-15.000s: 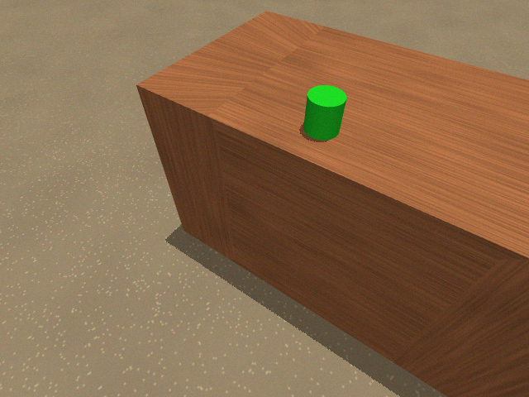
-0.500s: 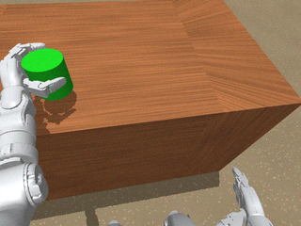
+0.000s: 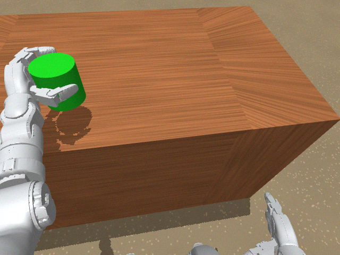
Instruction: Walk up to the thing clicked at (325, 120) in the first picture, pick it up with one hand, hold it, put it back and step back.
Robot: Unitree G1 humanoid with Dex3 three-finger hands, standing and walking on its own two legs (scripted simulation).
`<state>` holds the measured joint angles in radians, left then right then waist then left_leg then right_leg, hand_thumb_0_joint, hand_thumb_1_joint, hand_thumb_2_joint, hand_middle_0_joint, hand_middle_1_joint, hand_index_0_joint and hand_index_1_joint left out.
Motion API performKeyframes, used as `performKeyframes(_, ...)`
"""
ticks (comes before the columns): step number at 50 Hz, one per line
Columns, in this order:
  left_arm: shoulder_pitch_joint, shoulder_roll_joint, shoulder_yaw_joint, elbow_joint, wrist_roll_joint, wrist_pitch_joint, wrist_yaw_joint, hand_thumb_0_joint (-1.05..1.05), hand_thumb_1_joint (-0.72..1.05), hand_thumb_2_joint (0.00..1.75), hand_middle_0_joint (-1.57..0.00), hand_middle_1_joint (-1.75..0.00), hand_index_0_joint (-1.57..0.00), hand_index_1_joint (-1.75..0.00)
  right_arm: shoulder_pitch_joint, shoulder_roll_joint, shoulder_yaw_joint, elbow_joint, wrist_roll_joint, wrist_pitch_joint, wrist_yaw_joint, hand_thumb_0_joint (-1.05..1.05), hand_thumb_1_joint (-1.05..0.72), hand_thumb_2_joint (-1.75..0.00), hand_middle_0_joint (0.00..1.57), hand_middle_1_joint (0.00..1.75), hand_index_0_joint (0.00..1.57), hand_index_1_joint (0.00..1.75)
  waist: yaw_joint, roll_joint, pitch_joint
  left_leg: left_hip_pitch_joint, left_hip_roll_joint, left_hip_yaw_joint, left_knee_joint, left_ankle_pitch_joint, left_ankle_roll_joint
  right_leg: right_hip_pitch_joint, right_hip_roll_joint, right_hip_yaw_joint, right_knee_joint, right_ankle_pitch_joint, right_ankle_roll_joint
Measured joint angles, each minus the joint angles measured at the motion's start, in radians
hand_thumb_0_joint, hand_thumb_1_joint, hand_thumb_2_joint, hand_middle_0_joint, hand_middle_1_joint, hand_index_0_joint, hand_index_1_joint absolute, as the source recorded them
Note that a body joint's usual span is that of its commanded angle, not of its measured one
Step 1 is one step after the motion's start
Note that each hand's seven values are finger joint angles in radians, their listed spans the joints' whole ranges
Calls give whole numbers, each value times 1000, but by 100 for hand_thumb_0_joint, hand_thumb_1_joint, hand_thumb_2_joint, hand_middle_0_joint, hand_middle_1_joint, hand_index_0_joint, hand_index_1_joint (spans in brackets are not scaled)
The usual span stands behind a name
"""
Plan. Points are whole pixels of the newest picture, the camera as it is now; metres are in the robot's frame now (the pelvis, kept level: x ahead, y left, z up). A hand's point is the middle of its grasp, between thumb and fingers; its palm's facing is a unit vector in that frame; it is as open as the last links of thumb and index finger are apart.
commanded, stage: lift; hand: left
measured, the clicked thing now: (59, 82) +0.48 +0.21 +0.13
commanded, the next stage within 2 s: hold in 1.48 s
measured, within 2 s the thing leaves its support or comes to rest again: neither
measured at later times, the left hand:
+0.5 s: hand (45, 67) +0.45 +0.21 +0.20, palm faces +0.23 -0.97 -0.03, open 12.1 cm
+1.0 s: hand (29, 66) +0.37 +0.18 +0.26, palm faces +0.21 -0.98 -0.01, open 12.1 cm
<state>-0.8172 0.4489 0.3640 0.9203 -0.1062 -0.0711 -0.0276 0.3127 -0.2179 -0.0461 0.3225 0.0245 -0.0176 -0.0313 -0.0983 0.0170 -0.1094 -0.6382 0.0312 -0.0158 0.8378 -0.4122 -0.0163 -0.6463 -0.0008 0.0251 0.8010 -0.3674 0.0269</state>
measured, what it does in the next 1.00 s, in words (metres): stands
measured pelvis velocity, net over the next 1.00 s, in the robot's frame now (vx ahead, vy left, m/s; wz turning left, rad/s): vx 0.00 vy -0.01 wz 0.03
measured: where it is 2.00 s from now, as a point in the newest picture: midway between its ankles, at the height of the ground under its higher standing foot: outside the picture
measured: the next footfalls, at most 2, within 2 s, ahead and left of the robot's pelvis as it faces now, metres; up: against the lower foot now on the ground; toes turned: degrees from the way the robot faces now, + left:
none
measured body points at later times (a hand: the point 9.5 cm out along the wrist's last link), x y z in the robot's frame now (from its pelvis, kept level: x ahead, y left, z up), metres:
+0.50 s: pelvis +0.01 +0.00 +0.01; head +0.03 -0.01 +0.46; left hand +0.44 +0.26 +0.20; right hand +0.17 -0.26 -0.05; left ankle +0.00 +0.13 -0.70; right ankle +0.01 -0.14 -0.70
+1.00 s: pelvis +0.00 -0.01 +0.02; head -0.03 -0.04 +0.47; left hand +0.35 +0.24 +0.27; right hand +0.17 -0.27 -0.04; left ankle +0.00 +0.13 -0.70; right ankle +0.01 -0.14 -0.70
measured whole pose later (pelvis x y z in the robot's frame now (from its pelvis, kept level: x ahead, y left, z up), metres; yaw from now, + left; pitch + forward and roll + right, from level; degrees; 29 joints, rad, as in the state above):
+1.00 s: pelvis +0.00 -0.01 +0.02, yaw +2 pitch +1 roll +0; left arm -0.54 0.29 0.30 0.12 -0.19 0.51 0.00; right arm 0.33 -0.23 -0.10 0.46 0.06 -0.13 -0.05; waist 0.01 0.06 -0.09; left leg -0.33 0.01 -0.03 0.65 -0.33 -0.02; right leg -0.35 -0.03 0.00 0.66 -0.33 0.02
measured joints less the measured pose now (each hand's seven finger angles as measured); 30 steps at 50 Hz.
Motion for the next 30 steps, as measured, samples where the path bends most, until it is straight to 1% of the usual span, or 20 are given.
performKeyframes(6, 3, -3, -7, -13, -7, 11, -5, 0, -61, 107, -60, -98, -59, -96, 1, 1, 0, 19, 4, -9, -2, -1, 52, -6, 6, 5, 5, 5, 7, 3, 4, 14, -1, 1, -16, 5, 0, 13, -2, 1, -15, 4, 1)
performKeyframes(10, 19, -15, -11, -40, -9, 21, 2, 0, -61, 107, -60, -98, -59, -96, 12, -8, -8, 3, 5, -15, -4, -1, 52, -6, 6, 5, 6, 5, 13, 6, 1, 32, 0, 2, -27, 5, -1, 32, -1, 1, -27, 5, 0)
performKeyframes(16, 56, -45, -29, -119, -17, 53, 12, 0, -61, 107, -60, -98, -59, -96, 24, -14, -15, -3, 13, -27, -12, -1, 52, -6, 6, 5, 5, 5, 24, 8, -13, 71, 1, -1, -46, 4, -3, 71, 0, -2, -44, 2, -2)
performKeyframes(22, 108, -69, -38, -221, -25, 118, 16, 0, -61, 107, -60, -98, -59, -96, 34, -7, -18, 14, 18, -38, -10, -1, 52, -6, 5, 5, 5, 5, 40, 20, -26, 118, 1, -4, -65, 3, -4, 118, -1, -6, -61, -2, -3)
performKeyframes(30, 186, -113, -56, -427, -46, 232, 17, 0, -61, 107, -59, -99, -58, -97, 47, -1, -18, 33, 25, -55, -13, -1, 53, -5, 5, 5, 5, 5, 77, 38, -12, 187, -8, -6, -100, 15, -4, 184, -10, -10, -82, 0, -3)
